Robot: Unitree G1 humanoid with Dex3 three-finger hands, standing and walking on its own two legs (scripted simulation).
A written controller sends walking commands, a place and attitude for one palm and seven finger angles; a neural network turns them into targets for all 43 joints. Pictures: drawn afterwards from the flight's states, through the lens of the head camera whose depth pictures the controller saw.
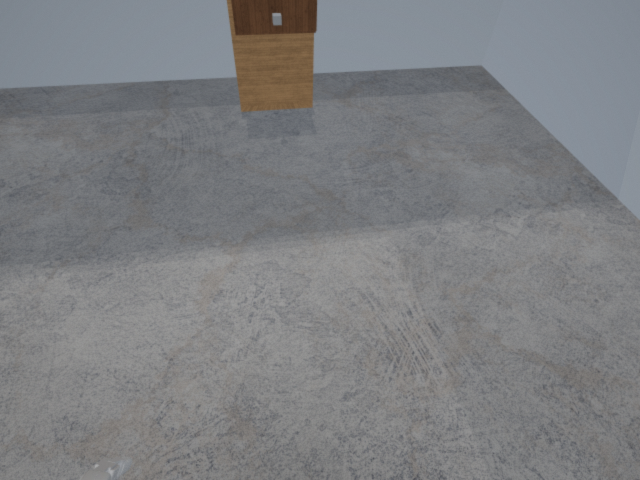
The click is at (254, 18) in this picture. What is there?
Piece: drawer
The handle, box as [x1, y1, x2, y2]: [272, 13, 281, 24]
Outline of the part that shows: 272,13 273,24 281,24 280,13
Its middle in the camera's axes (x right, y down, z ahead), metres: -0.21 -1.01 +1.76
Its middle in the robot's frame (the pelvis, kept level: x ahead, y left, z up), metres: +1.98 +0.28 -0.16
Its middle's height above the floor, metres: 0.60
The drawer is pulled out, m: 0.21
